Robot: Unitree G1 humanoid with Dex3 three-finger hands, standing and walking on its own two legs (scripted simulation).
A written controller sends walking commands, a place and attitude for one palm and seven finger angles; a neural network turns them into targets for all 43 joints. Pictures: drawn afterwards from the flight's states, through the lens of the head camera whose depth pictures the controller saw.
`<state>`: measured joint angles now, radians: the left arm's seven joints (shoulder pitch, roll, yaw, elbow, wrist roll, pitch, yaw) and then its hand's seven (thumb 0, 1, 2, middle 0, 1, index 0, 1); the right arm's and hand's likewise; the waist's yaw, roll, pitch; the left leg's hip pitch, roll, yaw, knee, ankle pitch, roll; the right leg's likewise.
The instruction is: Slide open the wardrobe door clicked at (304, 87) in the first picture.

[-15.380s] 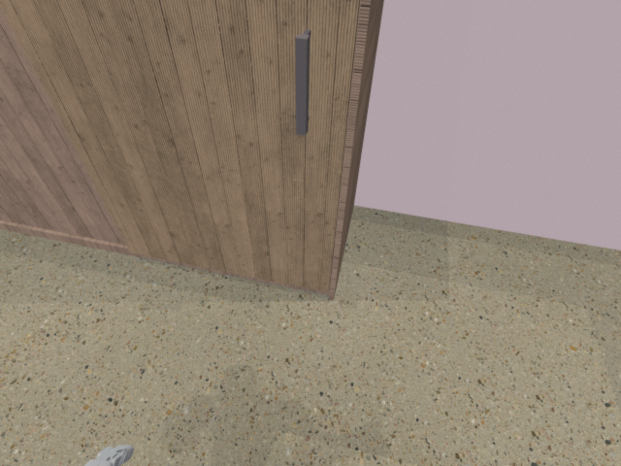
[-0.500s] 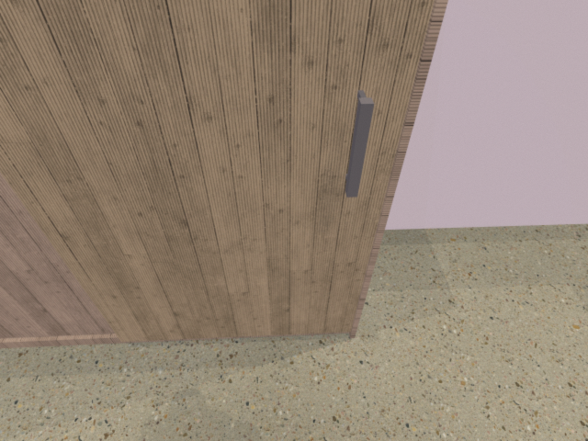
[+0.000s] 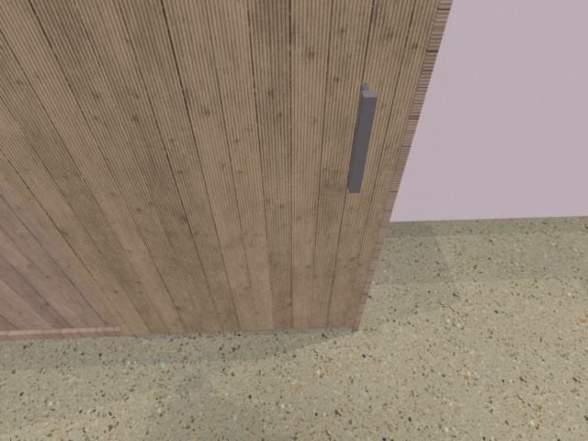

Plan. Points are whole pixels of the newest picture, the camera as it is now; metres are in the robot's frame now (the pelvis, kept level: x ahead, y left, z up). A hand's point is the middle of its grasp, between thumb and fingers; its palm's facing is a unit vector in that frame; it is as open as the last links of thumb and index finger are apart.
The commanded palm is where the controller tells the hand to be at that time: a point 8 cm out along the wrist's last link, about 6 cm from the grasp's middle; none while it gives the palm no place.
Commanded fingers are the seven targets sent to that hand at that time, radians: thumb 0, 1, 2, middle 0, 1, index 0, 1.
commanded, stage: look again from close up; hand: right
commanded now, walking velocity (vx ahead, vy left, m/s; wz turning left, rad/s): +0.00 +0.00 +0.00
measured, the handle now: (358, 141) +0.62 -0.08 +0.09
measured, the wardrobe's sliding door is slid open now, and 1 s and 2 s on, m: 0.00 0.00 0.00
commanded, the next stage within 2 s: none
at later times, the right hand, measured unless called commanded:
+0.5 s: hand out of the picture +0.01 -0.16 -0.18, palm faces +0.02 +0.99 -0.17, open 7.4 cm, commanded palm none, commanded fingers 0.00 -0.90 -0.90 0.20 0.30 0.20 0.30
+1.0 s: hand out of the picture +0.01 -0.16 -0.18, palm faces +0.03 +0.99 -0.16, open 7.4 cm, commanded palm none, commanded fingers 0.00 -0.90 -0.90 0.20 0.30 0.20 0.30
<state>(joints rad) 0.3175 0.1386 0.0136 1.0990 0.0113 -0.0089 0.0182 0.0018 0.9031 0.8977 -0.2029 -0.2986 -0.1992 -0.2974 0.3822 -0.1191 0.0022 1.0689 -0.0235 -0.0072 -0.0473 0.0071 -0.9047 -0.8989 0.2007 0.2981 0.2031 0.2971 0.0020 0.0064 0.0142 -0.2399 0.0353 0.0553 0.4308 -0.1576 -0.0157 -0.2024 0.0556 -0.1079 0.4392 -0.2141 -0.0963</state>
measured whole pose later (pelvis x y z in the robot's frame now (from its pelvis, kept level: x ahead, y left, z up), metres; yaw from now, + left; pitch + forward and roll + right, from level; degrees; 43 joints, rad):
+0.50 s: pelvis +0.02 +0.00 +0.00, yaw +0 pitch -2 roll +1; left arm 0.30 0.14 0.01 1.12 0.01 -0.02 0.02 0.00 0.90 0.90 -0.20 -0.30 -0.20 -0.30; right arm 0.34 -0.14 0.01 1.08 -0.02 0.00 -0.05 0.01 -0.90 -0.90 0.20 0.30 0.20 0.30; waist 0.00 0.01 0.02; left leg -0.20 0.04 0.05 0.41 -0.17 -0.02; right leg -0.15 0.06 -0.11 0.40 -0.22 -0.10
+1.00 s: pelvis +0.03 +0.00 +0.00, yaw +0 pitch -2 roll +0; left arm 0.32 0.13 0.00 1.14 0.01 -0.02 0.03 0.00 0.90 0.90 -0.20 -0.30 -0.20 -0.30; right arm 0.35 -0.12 0.01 1.10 -0.02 0.00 -0.05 0.01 -0.90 -0.90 0.20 0.30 0.20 0.30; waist 0.00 0.01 0.02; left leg -0.18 0.04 0.05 0.41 -0.19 -0.02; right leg -0.12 0.06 -0.11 0.38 -0.23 -0.09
